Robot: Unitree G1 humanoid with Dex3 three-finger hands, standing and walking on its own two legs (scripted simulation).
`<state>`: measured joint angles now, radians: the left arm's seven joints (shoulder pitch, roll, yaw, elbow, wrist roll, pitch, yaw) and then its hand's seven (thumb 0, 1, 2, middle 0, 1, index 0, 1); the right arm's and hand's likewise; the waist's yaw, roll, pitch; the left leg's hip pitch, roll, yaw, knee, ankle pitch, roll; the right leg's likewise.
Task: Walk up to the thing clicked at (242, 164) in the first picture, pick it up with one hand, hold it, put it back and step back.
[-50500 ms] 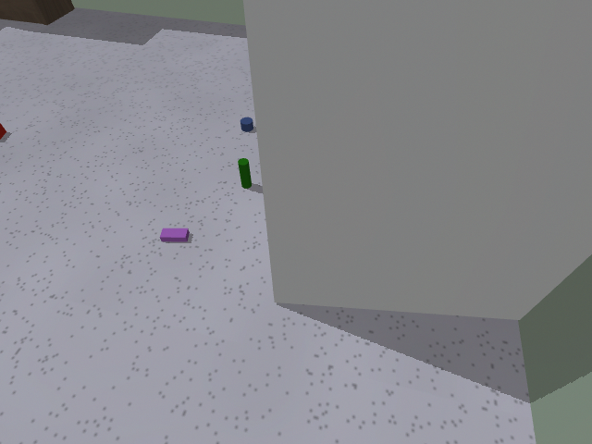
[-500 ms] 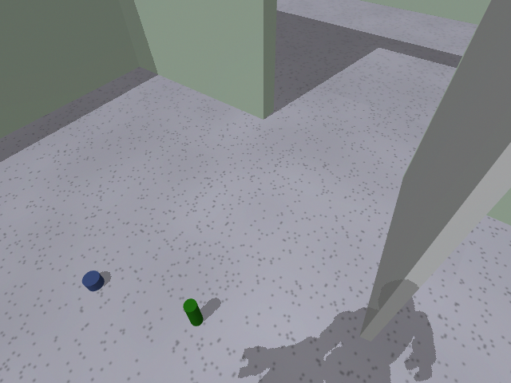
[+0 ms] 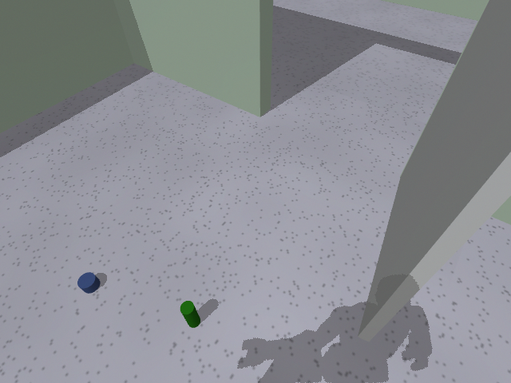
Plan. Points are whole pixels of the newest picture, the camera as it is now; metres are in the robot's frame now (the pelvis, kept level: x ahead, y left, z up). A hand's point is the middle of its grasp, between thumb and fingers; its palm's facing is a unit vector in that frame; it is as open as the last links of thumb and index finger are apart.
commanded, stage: stand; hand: left
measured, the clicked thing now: (190, 314) +0.46 +0.27 -0.71
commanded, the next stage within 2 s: step back in 0.42 s
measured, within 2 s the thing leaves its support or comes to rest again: neither
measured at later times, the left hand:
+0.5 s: hand out of the picture +0.08 +0.26 -0.16, palm faces +0.01 -0.94 -0.35, open 7.4 cm
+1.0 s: hand out of the picture +0.04 +0.30 -0.18, palm faces -0.07 -0.93 -0.37, open 7.4 cm
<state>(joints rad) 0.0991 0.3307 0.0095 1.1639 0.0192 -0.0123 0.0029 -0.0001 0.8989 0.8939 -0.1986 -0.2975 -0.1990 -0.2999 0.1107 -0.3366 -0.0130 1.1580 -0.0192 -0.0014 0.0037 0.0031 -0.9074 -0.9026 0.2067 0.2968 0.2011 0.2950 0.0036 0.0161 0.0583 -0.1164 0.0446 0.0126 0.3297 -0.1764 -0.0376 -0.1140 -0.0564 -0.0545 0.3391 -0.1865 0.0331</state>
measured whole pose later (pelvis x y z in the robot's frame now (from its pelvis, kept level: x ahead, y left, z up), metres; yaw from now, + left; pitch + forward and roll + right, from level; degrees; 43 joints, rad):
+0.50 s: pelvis +0.00 +0.00 +0.00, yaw +0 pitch -2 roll +0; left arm 0.09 0.34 0.04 1.11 0.00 0.00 0.00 0.00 0.90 0.89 -0.20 -0.30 -0.20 -0.30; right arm 0.07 -0.35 -0.02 1.11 0.00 0.02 0.01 0.00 -0.91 -0.90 0.21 0.30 0.20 0.30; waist 0.00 0.02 0.09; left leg -0.16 0.05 0.01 0.40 -0.21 -0.03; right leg -0.15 -0.05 -0.05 0.40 -0.21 0.03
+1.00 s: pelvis -0.09 +0.04 -0.02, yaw -3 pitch -1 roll -1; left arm 0.08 0.38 0.07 0.90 0.01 0.06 0.02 0.00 0.90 0.89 -0.20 -0.30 -0.20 -0.30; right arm 0.13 -0.34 -0.06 0.91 -0.03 0.03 -0.01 0.00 -0.90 -0.90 0.21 0.30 0.20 0.30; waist -0.02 -0.03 0.21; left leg -0.33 0.00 0.03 0.61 -0.26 0.04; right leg -0.41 0.09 0.13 1.08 -0.51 0.02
